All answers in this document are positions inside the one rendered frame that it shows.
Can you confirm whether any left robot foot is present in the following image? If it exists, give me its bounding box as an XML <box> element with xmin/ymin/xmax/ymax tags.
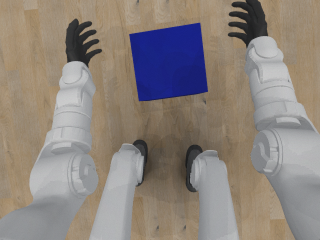
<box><xmin>133</xmin><ymin>139</ymin><xmax>148</xmax><ymax>187</ymax></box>

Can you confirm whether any right robot forearm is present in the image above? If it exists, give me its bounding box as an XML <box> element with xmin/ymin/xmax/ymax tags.
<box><xmin>244</xmin><ymin>36</ymin><xmax>320</xmax><ymax>135</ymax></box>

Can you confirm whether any right robot hand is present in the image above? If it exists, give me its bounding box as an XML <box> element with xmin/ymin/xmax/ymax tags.
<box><xmin>228</xmin><ymin>0</ymin><xmax>268</xmax><ymax>48</ymax></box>

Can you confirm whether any robot right upper arm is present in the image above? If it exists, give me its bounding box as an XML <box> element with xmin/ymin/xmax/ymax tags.
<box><xmin>250</xmin><ymin>127</ymin><xmax>320</xmax><ymax>240</ymax></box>

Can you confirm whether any robot left upper arm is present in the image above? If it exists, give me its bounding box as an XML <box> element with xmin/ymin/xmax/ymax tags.
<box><xmin>0</xmin><ymin>151</ymin><xmax>99</xmax><ymax>240</ymax></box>

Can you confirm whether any left robot hand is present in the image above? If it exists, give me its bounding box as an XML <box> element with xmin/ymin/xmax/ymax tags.
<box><xmin>65</xmin><ymin>18</ymin><xmax>102</xmax><ymax>68</ymax></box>

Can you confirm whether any left robot forearm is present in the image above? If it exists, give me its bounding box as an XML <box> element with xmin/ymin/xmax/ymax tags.
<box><xmin>29</xmin><ymin>61</ymin><xmax>96</xmax><ymax>194</ymax></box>

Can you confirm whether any carton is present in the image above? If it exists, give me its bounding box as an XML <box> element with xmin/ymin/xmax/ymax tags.
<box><xmin>129</xmin><ymin>22</ymin><xmax>208</xmax><ymax>101</ymax></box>

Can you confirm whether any robot right thigh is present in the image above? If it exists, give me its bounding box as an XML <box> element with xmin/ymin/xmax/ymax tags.
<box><xmin>191</xmin><ymin>156</ymin><xmax>240</xmax><ymax>240</ymax></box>

